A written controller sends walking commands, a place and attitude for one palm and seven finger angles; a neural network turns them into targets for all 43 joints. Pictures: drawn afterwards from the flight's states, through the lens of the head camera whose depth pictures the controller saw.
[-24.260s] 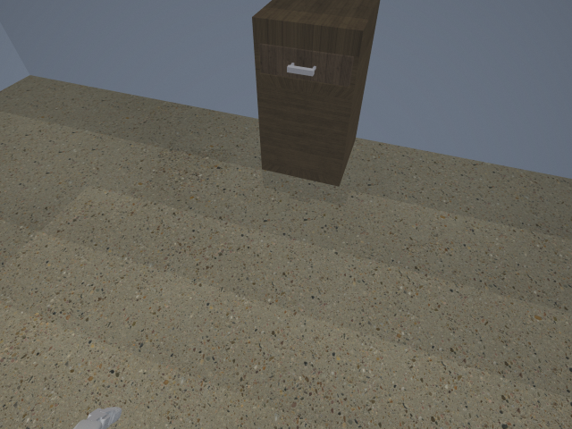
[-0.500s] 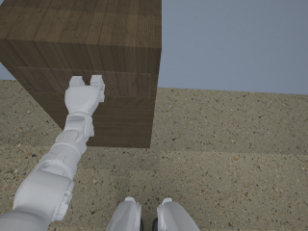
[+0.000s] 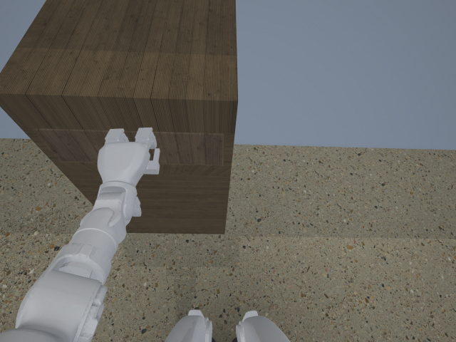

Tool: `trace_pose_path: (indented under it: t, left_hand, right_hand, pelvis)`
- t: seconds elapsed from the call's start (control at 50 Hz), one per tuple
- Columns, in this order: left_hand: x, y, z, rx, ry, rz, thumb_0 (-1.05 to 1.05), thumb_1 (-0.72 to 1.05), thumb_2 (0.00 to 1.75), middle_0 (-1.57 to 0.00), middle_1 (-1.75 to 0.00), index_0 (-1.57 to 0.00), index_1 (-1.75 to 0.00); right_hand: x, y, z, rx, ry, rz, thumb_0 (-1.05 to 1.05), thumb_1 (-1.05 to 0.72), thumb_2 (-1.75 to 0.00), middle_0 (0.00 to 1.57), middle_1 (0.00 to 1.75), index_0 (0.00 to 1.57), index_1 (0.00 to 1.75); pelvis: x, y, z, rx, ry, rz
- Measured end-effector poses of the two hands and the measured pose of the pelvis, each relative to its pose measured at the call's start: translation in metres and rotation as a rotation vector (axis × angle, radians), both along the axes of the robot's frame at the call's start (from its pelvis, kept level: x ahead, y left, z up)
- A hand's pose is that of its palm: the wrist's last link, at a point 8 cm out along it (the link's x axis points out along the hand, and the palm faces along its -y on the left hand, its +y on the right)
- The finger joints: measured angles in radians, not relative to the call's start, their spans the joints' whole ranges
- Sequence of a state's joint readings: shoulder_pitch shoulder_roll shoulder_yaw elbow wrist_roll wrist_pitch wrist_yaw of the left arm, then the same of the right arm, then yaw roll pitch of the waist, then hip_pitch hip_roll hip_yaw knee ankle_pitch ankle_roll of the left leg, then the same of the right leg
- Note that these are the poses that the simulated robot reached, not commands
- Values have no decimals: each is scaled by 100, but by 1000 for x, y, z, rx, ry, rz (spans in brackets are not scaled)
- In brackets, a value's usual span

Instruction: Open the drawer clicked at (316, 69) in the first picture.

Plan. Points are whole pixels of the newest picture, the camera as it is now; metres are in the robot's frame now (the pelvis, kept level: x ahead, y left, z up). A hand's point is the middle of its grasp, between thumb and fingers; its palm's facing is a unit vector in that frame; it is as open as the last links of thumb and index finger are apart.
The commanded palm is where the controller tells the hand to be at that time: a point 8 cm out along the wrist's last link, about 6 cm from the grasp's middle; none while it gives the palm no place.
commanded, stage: lift the fingers back up to retry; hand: left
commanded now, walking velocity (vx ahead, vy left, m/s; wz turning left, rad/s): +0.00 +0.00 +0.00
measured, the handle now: (134, 159) +0.50 +0.20 -0.07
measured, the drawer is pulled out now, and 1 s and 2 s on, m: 0.00 0.00 0.00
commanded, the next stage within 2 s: re-aim the fingers above the handle in 0.38 s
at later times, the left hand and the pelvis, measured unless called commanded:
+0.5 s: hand (126, 176) +0.42 +0.19 -0.02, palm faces -0.05 -0.07 -1.00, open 13.8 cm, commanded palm +0.40 +0.19 +0.05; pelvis +0.03 +0.00 +0.03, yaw +0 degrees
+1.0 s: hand (135, 173) +0.42 +0.17 -0.01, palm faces -0.03 -0.07 -1.00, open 13.8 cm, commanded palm +0.40 +0.18 +0.05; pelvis +0.01 +0.00 +0.02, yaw +0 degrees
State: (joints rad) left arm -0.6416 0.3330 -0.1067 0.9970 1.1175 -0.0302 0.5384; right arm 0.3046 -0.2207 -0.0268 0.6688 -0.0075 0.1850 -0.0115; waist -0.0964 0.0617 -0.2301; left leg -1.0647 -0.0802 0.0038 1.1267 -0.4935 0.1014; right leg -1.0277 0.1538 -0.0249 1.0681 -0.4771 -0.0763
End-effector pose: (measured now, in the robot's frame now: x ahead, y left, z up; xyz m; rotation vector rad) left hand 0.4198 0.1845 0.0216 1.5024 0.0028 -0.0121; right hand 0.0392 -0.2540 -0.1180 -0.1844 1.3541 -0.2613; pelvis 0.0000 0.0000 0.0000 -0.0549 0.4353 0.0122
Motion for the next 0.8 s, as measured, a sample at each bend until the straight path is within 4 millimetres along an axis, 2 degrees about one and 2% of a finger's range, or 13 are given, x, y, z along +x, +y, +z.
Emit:
trace_pose_path:
  t: [0.14,0.3,0.48,0.62,0.8]
  left_hand:
    - [3,6,14,14,8,42,0,-49,30,-31,-120,-32,-121]
    - [0,-1,32,-17,27,7,0,-49,30,-31,-120,-32,-120]
    - [-14,8,19,-2,39,12,0,-49,30,-31,-120,-32,-120]
    - [-16,11,19,6,5,9,0,-49,30,-32,-120,-32,-120]
    - [-8,5,29,23,5,33,0,-49,30,-31,-120,-32,-120]
  right_hand:
    - [19,-1,13,10,-6,1,1,-90,-90,21,29,21,30]
    - [47,0,30,12,-51,9,1,-90,-90,21,29,20,30]
    - [69,-2,32,11,-98,42,1,-90,-90,21,29,20,30]
    - [67,-2,23,12,-87,59,1,-90,-90,21,29,20,30]
    - [47,1,20,35,-60,27,1,-90,-90,21,29,20,30]
  pelvis:
    - [13,1,14,3,-26,-1]
    - [27,1,29,11,-63,-5]
    - [28,-1,28,14,-61,-7]
    - [22,-1,22,12,-56,10]
    - [17,-2,22,13,-64,4]
